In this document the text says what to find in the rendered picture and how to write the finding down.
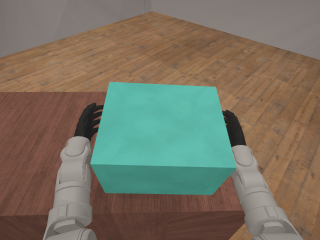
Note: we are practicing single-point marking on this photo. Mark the robot right hand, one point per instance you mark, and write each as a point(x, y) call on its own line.
point(234, 129)

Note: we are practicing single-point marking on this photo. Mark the robot left hand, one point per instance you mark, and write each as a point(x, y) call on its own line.
point(86, 122)

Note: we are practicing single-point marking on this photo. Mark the robot left upper arm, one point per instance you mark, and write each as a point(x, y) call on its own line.
point(79, 234)

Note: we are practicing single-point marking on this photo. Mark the carton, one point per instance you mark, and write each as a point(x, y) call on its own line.
point(162, 139)

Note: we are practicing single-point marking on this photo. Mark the robot right forearm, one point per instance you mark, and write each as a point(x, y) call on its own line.
point(262, 214)

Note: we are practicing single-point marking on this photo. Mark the robot left forearm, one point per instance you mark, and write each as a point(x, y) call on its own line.
point(71, 208)

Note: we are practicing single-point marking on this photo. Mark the pedestal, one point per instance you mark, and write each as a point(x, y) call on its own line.
point(36, 126)

